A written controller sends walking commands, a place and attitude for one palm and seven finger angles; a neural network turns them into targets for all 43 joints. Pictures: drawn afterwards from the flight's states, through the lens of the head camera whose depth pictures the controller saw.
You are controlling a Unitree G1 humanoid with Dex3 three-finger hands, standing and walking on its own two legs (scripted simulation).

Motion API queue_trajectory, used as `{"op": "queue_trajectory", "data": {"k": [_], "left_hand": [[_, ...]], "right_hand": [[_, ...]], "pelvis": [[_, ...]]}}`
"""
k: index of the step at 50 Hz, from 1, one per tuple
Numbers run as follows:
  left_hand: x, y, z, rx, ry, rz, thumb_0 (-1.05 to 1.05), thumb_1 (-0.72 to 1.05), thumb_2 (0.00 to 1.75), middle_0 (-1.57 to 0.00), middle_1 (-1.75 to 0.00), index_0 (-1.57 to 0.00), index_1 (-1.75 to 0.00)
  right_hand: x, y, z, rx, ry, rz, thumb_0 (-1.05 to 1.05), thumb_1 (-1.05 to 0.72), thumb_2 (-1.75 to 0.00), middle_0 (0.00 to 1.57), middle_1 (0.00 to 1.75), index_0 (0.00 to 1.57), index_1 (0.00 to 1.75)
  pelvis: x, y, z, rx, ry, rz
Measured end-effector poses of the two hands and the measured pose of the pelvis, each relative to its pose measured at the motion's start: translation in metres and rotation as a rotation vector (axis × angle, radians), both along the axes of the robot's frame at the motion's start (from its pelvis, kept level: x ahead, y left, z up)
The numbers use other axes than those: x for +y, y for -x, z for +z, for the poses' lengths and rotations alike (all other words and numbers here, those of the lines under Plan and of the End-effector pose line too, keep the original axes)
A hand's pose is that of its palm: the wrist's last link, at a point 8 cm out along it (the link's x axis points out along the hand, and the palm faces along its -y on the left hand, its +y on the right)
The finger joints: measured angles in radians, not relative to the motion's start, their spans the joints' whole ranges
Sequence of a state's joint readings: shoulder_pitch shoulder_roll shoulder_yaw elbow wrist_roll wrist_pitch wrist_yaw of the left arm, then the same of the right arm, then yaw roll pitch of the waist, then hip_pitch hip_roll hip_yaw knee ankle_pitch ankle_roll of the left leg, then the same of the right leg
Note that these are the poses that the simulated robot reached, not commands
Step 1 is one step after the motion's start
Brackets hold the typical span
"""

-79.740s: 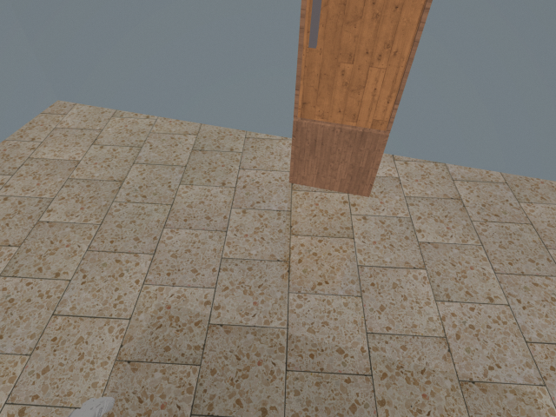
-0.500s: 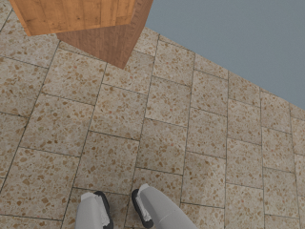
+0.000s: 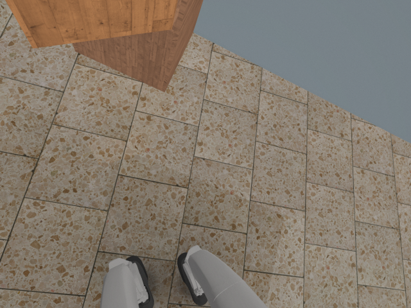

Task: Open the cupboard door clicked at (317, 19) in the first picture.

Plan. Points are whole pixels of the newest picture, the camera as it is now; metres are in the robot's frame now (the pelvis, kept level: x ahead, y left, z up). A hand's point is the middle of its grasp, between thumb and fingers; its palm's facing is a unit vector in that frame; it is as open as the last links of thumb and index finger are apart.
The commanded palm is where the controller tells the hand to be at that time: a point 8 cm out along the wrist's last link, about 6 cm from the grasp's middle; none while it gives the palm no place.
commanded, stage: slide the fingers in behind the handle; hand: left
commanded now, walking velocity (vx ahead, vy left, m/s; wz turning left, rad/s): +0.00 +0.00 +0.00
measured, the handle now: out of the picture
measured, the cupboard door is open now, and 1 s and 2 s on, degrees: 42 42 42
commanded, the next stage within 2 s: draw the hand back to the body in 1.64 s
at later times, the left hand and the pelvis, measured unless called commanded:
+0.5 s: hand out of the picture +0.68 +0.16 +0.14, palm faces +0.10 -0.99 +0.02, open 14.0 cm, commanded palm +0.71 +0.15 +0.14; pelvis +0.01 -0.01 +0.00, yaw +0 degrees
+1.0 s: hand out of the picture +0.68 +0.14 +0.16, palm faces +0.10 -0.99 +0.03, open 14.0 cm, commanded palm +0.70 +0.11 +0.14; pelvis +0.00 -0.01 +0.00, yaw +1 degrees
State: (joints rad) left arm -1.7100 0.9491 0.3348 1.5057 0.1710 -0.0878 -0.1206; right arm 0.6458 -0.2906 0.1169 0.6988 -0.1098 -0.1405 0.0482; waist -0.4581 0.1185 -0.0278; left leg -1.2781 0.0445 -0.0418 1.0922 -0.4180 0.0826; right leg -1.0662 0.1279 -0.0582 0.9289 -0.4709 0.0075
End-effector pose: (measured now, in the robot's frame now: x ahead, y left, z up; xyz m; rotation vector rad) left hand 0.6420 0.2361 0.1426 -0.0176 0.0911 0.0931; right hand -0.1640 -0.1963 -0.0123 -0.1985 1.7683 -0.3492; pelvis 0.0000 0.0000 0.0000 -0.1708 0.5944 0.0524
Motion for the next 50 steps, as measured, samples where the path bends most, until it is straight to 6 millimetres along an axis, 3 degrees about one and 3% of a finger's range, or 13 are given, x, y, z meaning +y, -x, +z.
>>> {"op": "queue_trajectory", "data": {"k": [7,19,38,50], "left_hand": [[0.000,-0.002,-0.006,0.020,-0.015,0.007,-0.01,-0.50,0.30,-0.30,-1.20,-0.30,-1.20],[-0.015,-0.011,0.002,-0.002,0.007,-0.002,-0.01,-0.50,0.30,-0.30,-1.20,-0.30,-1.20],[-0.027,-0.013,0.010,-0.013,-0.005,0.018,-0.01,-0.50,0.30,-0.30,-1.20,-0.30,-1.20],[-0.047,-0.010,0.015,-0.030,0.010,0.011,-0.01,-0.50,0.30,-0.29,-1.20,-0.30,-1.20]], "right_hand": [[-0.005,-0.006,0.001,0.001,0.002,0.013,0.00,-0.91,-0.90,0.20,0.30,0.20,0.30],[-0.009,-0.013,0.003,0.003,0.000,0.019,0.00,-0.91,-0.90,0.20,0.30,0.20,0.30],[0.002,0.000,0.002,0.026,-0.051,-0.030,0.00,-0.91,-0.90,0.20,0.30,0.20,0.30],[-0.005,0.002,0.002,0.009,-0.041,-0.014,0.00,-0.91,-0.90,0.20,0.30,0.20,0.30]], "pelvis": [[-0.001,-0.003,0.001,0.003,-0.002,0.001],[-0.004,-0.008,0.002,0.010,-0.003,0.006],[-0.012,-0.006,0.000,0.007,-0.005,0.002],[-0.014,-0.002,-0.001,0.005,-0.005,0.010]]}}
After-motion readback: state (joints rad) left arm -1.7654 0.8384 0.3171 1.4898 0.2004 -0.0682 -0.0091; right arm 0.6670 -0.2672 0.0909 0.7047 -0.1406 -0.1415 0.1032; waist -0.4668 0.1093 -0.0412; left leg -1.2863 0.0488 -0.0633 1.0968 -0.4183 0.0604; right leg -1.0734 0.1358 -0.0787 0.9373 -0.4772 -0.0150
